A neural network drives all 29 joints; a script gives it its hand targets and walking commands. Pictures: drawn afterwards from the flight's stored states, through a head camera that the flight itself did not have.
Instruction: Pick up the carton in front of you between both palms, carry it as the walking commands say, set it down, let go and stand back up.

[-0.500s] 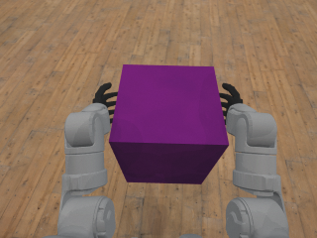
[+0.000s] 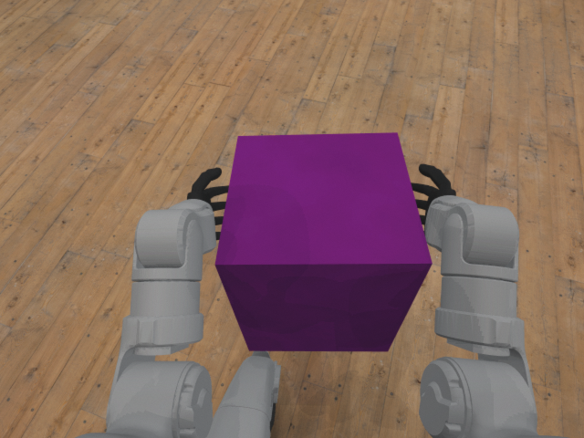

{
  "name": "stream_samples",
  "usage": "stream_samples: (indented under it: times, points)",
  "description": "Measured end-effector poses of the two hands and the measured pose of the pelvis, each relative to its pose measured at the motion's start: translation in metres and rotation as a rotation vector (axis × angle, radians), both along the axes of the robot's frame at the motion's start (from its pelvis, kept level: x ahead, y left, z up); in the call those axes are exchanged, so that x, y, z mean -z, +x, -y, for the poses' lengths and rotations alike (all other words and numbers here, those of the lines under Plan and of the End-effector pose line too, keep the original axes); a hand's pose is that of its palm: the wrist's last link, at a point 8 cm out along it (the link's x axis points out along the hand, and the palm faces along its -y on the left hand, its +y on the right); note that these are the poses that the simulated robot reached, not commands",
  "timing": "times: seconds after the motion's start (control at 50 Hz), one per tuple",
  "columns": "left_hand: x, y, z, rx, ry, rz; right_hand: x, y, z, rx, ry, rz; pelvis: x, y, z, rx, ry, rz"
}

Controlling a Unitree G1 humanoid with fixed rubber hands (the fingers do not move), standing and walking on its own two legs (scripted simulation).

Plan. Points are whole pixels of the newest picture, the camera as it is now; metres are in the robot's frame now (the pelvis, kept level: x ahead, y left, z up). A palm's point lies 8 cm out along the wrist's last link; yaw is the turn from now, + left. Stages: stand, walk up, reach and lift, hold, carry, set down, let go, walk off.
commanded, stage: carry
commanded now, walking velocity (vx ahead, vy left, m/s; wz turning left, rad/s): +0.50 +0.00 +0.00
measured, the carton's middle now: (317, 250) +0.36 +0.04 +0.00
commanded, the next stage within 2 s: none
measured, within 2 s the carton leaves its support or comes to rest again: neither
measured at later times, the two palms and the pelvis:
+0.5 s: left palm (275, 35) +0.69 +0.14 +0.11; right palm (465, 48) +0.67 -0.16 +0.12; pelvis +0.37 +0.01 +0.02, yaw -2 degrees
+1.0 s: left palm out of the picture +0.94 +0.19 +0.10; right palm out of the picture +0.94 -0.11 +0.11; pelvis +0.68 +0.04 +0.00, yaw -1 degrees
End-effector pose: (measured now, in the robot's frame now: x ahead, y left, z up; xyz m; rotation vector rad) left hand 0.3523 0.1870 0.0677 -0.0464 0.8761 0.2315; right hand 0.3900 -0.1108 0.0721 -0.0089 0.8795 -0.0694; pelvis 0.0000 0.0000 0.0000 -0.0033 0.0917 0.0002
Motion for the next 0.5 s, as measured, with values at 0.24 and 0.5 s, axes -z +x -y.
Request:
stream_samples:
  times: [0.24, 0.5]
  points:
    - [0.011, 0.205, 0.01, 0.121, -0.032, 0.079, 0.017, 0.148, 0.012, 0.149, -0.02, 0.078, -0.015, 0.179, -0.039, 0.026, -0.009, -0.05]
    - [-0.041, 0.333, 0.046, 0.099, -0.061, 0.24, -0.045, 0.28, 0.045, 0.193, 0.043, 0.239, -0.023, 0.367, -0.013, 0.039, -0.031, -0.013]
